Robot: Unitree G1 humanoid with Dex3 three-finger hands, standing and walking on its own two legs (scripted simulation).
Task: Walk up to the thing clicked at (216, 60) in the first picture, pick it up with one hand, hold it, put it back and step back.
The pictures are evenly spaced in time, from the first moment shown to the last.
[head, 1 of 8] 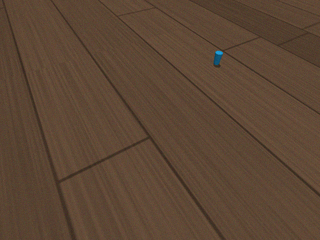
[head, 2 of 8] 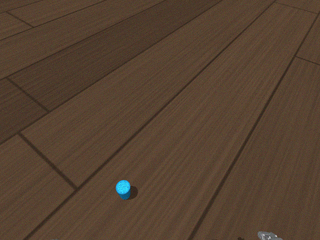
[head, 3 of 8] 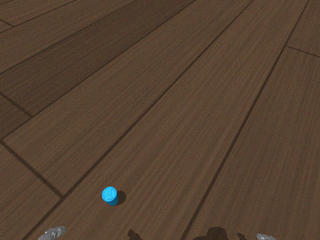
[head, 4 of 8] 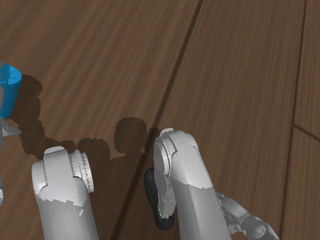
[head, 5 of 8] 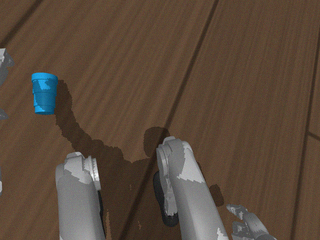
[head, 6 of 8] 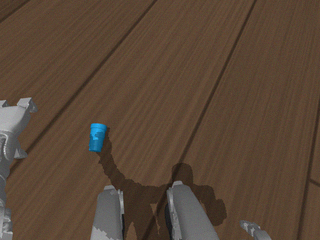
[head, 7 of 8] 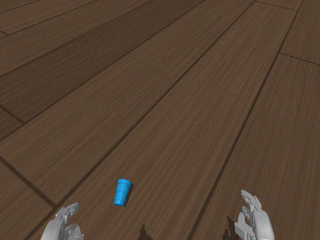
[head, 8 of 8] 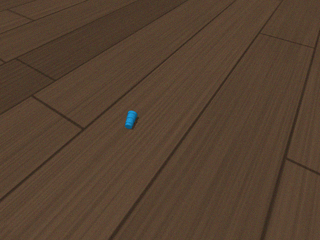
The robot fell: no
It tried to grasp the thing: yes
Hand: left
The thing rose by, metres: 0.01
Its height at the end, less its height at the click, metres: -0.03
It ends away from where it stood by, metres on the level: 0.10
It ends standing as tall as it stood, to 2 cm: no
